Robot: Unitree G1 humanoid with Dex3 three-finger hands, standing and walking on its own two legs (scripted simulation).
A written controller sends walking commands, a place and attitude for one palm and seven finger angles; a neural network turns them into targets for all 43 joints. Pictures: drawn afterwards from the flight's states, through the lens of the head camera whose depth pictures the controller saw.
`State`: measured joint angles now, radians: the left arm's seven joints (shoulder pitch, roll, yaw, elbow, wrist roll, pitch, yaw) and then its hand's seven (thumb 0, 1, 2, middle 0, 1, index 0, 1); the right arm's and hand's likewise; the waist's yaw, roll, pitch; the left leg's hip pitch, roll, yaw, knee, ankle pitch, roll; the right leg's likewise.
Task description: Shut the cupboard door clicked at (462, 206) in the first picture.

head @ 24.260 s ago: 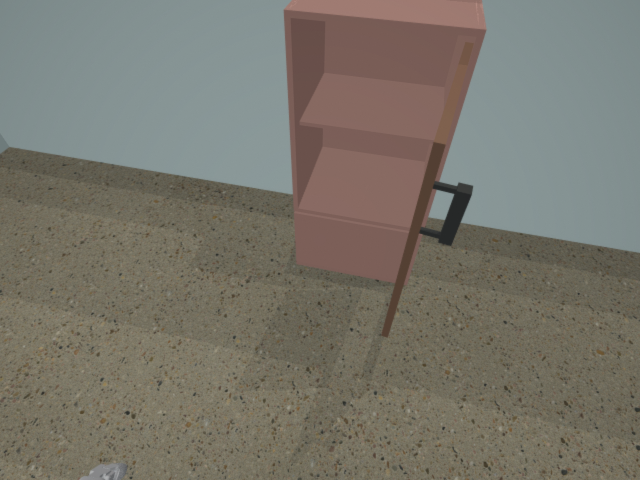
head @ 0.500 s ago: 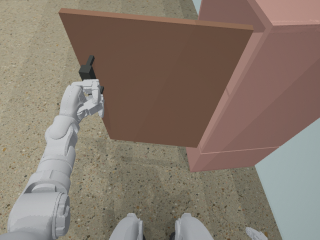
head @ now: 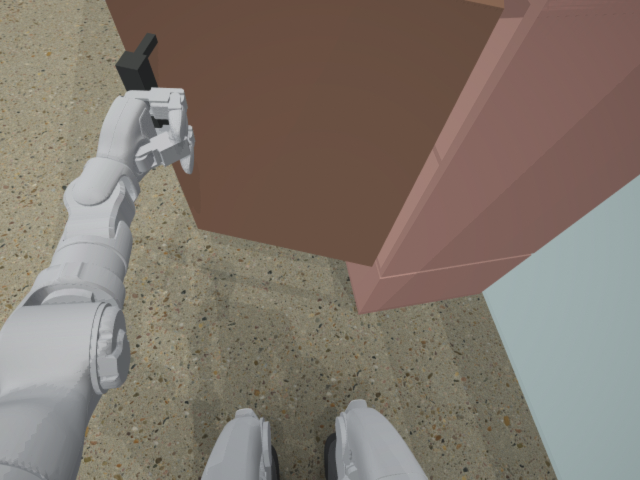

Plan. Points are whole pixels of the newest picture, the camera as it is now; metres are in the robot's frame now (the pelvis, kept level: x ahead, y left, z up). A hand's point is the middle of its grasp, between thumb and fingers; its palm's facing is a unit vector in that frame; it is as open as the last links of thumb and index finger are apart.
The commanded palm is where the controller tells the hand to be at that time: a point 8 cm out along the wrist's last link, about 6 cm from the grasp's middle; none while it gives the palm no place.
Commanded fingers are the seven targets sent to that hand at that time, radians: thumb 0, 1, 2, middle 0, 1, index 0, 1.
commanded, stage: push the door shut along its arc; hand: left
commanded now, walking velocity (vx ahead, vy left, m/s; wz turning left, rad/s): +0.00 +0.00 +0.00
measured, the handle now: (156, 94) +0.59 +0.17 +0.08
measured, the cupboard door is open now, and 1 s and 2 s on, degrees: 67 59 55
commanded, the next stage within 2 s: pull the fist back off the door in 0.88 s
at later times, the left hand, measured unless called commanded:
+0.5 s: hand (229, 107) +0.55 +0.08 +0.09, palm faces -0.37 -0.93 -0.02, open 3.1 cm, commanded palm +0.56 +0.12 +0.08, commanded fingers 0.00 0.90 0.90 -1.30 -1.50 -1.30 -1.50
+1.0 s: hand (240, 93) +0.58 +0.07 +0.09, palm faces -0.45 -0.89 -0.02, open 3.3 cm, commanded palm +0.60 +0.08 +0.08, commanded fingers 0.00 0.90 0.90 -1.30 -1.50 -1.30 -1.50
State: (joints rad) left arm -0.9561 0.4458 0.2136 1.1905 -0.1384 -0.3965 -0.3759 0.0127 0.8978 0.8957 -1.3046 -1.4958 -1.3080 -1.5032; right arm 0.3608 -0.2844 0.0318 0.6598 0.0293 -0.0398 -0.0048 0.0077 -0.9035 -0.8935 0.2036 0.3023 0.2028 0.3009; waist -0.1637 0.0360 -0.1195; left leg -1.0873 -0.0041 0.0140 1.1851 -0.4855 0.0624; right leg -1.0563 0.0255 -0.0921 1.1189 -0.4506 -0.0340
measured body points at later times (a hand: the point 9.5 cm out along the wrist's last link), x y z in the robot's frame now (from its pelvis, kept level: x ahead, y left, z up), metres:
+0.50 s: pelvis +0.01 +0.00 -0.01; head +0.16 +0.01 +0.41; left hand +0.57 +0.13 +0.09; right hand +0.00 -0.27 -0.11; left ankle +0.04 +0.08 -0.64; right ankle +0.04 -0.11 -0.64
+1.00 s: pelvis +0.00 -0.01 -0.02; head +0.18 +0.02 +0.39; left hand +0.59 +0.12 +0.09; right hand -0.02 -0.28 -0.12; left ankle +0.04 +0.08 -0.64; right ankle +0.04 -0.11 -0.64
